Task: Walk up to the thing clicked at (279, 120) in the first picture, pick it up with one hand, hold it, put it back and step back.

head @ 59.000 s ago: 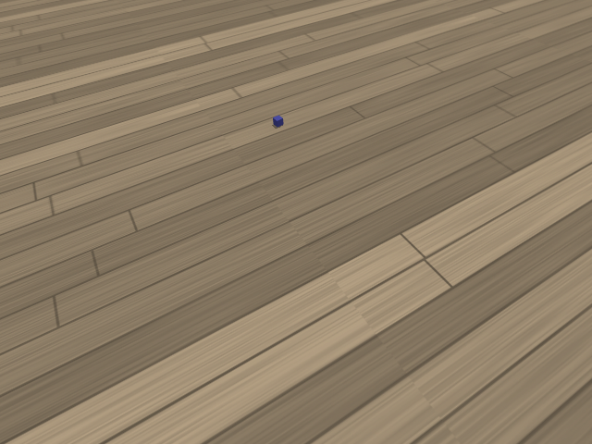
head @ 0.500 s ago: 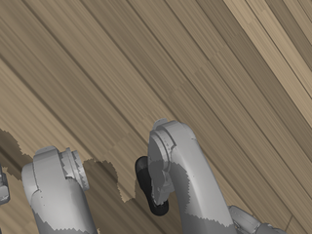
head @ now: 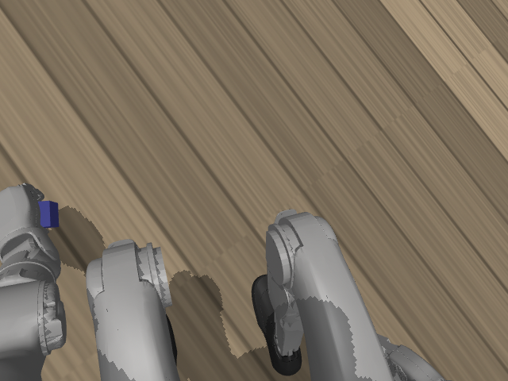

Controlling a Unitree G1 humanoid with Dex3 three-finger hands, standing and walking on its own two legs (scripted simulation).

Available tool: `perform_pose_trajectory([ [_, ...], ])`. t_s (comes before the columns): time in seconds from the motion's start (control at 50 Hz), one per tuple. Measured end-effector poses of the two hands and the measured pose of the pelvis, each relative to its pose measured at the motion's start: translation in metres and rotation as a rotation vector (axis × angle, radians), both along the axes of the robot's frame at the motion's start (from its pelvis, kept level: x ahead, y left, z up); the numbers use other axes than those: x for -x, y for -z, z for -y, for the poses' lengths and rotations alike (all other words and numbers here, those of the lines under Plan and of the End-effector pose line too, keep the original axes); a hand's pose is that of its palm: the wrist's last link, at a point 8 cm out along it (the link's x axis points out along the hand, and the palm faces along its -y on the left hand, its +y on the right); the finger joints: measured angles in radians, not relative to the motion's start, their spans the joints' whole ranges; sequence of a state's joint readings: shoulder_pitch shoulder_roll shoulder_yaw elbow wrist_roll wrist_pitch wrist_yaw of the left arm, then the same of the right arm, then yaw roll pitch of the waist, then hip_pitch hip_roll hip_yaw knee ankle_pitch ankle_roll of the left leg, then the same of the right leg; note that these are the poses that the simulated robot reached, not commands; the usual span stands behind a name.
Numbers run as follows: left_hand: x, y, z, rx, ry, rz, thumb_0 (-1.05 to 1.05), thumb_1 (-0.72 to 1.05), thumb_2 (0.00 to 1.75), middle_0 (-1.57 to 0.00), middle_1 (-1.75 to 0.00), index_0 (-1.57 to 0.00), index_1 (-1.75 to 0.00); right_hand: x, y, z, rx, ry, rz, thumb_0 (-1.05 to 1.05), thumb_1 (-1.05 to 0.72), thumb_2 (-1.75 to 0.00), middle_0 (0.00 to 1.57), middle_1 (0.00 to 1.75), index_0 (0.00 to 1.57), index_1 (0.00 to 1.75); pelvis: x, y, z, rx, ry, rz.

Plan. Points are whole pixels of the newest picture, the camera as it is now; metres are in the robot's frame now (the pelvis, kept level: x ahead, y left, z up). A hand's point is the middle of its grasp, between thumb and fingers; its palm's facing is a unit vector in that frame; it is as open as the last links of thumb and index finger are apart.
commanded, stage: settle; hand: left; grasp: from above
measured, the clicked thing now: (40, 215) +0.39 +0.33 -0.24
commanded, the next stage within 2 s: lift in 0.32 s
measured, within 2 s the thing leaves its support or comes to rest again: neither
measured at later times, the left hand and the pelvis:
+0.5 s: hand (16, 227) +0.35 +0.32 -0.13, palm faces -0.31 -0.27 -0.91, open 6.7 cm; pelvis +0.00 -0.01 +0.04, yaw +5 degrees
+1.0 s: hand out of the picture +0.31 +0.31 -0.01, palm faces -0.33 -0.28 -0.90, open 6.8 cm; pelvis +0.00 -0.01 +0.13, yaw +7 degrees
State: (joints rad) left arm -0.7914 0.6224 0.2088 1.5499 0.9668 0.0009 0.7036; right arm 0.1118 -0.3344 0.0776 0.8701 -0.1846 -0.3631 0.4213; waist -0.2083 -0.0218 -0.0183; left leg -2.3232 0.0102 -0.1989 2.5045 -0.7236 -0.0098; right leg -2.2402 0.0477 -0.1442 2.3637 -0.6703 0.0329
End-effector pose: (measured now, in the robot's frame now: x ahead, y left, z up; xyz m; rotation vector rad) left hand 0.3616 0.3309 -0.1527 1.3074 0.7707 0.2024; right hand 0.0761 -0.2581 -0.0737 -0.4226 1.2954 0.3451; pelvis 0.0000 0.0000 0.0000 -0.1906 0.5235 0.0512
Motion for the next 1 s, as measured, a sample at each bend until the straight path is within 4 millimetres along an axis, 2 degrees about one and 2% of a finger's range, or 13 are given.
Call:
perform_pose_trajectory([
  [0.2,0.013,-0.040,0.005,-0.022,-0.016,-0.064,0.07,0.55,0.00,-1.17,-0.20,-1.00,-0.10,-0.018,0.008,0.006,-0.031,0.012,0.053,0.00,-0.91,-0.90,0.20,0.30,0.19,0.30,0.003,-0.015,0.006,-0.054,-0.022,-0.044],
  [0.34,0.012,-0.055,0.010,-0.010,-0.030,-0.048,0.07,0.55,0.00,-1.23,-0.22,-1.00,-0.10,-0.013,0.007,0.012,-0.012,0.036,0.042,0.00,-0.91,-0.90,0.20,0.30,0.19,0.30,0.005,-0.022,0.011,-0.073,-0.031,-0.054],
  [0.48,0.008,-0.074,0.012,-0.019,-0.014,-0.037,0.07,0.55,0.00,-1.26,-0.21,-1.01,-0.10,-0.006,-0.002,0.013,0.015,0.102,0.028,0.00,-0.91,-0.90,0.20,0.30,0.19,0.30,0.004,-0.035,0.009,-0.077,-0.035,-0.074],
  [0.62,0.012,-0.095,0.009,-0.006,-0.044,-0.046,0.08,0.55,0.00,-1.32,-0.18,-1.01,-0.08,-0.007,-0.016,0.011,0.024,0.147,0.041,0.00,-0.91,-0.90,0.20,0.30,0.19,0.30,0.004,-0.051,0.008,-0.077,-0.040,-0.088],
  [0.74,0.019,-0.122,0.007,-0.003,-0.040,-0.066,0.10,0.55,0.01,-1.34,-0.14,-1.03,-0.05,-0.017,-0.031,0.009,0.026,0.177,0.082,0.00,-0.91,-0.90,0.20,0.30,0.20,0.30,0.004,-0.070,0.008,-0.081,-0.047,-0.090],
  [0.86,0.030,-0.157,0.011,0.000,-0.003,-0.051,0.11,0.54,0.02,-1.35,-0.08,-1.03,-0.03,-0.037,-0.051,0.006,0.030,0.198,0.146,0.00,-0.91,-0.90,0.20,0.30,0.20,0.30,0.004,-0.094,0.009,-0.089,-0.053,-0.085],
  [1.0,0.044,-0.204,0.016,0.006,0.019,-0.054,0.13,0.54,0.02,-1.35,-0.03,-1.04,-0.01,-0.070,-0.088,0.000,0.041,0.222,0.245,0.00,-0.91,-0.90,0.20,0.30,0.20,0.30,0.002,-0.131,0.009,-0.099,-0.063,-0.076],
])
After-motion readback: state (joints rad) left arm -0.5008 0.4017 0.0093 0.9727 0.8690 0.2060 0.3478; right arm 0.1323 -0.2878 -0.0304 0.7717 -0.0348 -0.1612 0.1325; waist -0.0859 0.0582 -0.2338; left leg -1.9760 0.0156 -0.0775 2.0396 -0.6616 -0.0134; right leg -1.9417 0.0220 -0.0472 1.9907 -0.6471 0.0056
